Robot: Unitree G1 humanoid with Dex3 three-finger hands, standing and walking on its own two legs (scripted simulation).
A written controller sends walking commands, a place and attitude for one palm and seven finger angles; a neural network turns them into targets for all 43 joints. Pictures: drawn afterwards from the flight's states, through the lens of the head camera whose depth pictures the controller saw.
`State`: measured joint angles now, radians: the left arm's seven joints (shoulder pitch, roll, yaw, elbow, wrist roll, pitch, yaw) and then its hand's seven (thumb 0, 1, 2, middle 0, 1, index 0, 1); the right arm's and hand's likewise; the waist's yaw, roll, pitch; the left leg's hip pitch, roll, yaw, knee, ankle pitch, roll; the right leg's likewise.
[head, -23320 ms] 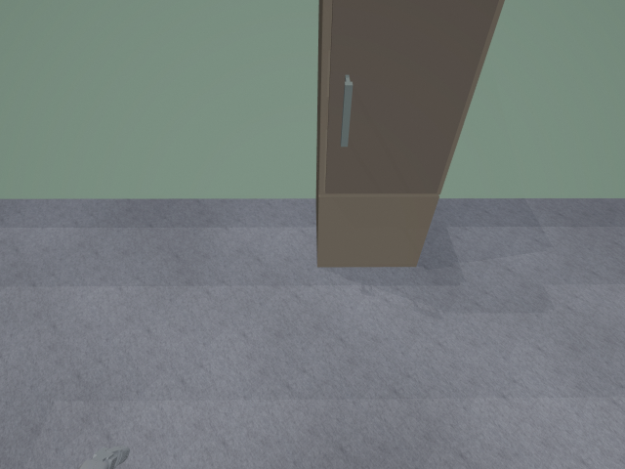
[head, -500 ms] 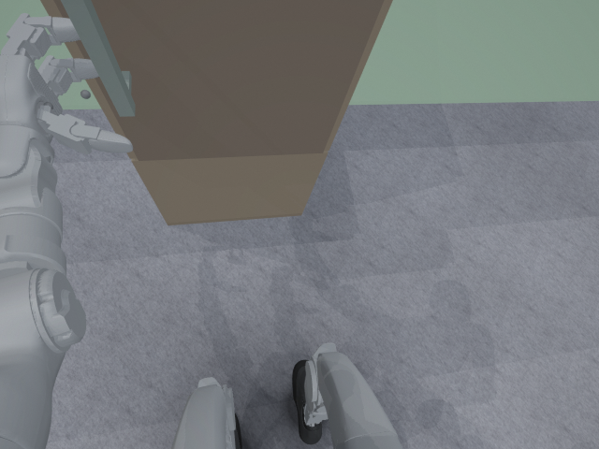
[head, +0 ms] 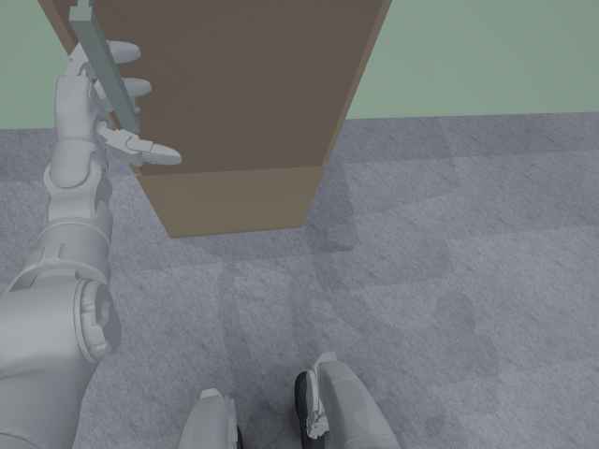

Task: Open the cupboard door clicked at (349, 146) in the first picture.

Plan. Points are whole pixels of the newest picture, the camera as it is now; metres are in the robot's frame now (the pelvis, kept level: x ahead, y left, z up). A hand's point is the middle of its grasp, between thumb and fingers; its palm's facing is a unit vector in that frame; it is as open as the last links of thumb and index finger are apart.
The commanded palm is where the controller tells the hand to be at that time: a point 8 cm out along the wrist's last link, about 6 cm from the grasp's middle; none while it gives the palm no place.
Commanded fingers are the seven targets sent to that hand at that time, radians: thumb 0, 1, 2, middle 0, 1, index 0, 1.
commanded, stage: slide the fingers in behind the handle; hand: left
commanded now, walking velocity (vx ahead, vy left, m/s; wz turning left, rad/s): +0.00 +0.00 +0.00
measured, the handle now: (112, 67) +0.58 +0.17 +0.07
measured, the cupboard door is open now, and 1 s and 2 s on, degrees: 0 0 31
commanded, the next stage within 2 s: close the thumb around the handle in 0.36 s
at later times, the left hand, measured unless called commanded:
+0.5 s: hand (135, 115) +0.53 +0.14 +0.05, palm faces -0.01 -1.00 -0.02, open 14.0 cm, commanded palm +0.50 +0.19 +0.04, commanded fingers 0.00 -0.33 0.37 -0.31 -1.22 -0.31 -1.22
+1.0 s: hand (130, 115) +0.52 +0.15 +0.05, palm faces +0.00 -1.00 -0.03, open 6.8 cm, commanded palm +0.50 +0.19 +0.04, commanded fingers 0.00 0.90 0.90 -0.40 -1.35 -0.40 -1.35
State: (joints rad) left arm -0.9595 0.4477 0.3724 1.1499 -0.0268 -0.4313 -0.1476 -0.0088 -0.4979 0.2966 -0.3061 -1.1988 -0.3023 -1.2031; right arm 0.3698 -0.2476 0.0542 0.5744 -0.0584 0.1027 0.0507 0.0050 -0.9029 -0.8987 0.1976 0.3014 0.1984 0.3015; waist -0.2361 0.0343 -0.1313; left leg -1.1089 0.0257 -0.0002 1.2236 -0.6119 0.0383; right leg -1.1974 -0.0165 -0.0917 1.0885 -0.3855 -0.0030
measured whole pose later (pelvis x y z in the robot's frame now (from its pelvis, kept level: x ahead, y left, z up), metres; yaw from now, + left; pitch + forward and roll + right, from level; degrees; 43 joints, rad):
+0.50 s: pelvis -0.01 -0.01 +0.00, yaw +1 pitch +28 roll -3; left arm -0.98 0.47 0.38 1.19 -0.03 -0.47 -0.16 -0.01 -0.50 0.30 -0.31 -1.20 -0.30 -1.20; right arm 0.35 -0.27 0.04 0.59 -0.05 0.08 0.03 0.01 -0.90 -0.90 0.20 0.30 0.20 0.30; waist -0.22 0.02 -0.12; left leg -1.12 0.02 0.00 1.23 -0.60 0.02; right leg -1.21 -0.02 -0.09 1.11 -0.38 -0.02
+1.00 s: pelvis -0.01 -0.01 +0.00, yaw +0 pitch +28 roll -3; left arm -0.98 0.48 0.39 1.20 -0.03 -0.46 -0.17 0.01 0.54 0.74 -0.38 -1.31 -0.37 -1.31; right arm 0.37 -0.26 0.06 0.58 -0.05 0.07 0.03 0.01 -0.90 -0.90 0.20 0.30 0.20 0.30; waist -0.22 0.03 -0.12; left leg -1.11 0.02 0.01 1.23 -0.59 0.03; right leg -1.21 -0.02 -0.08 1.11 -0.38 -0.01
